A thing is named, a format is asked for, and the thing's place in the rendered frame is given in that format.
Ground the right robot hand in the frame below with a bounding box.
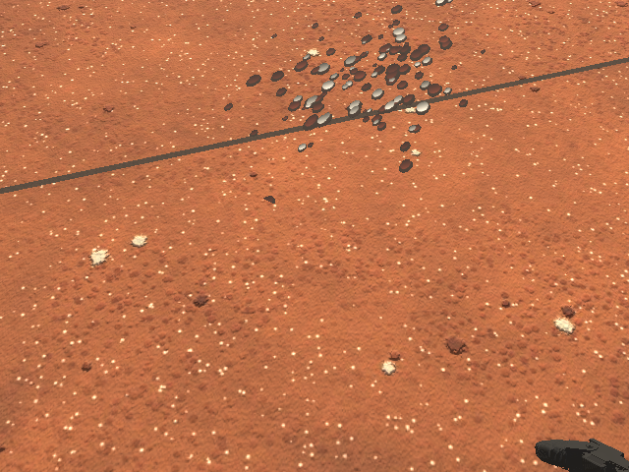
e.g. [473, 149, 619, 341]
[535, 439, 629, 472]

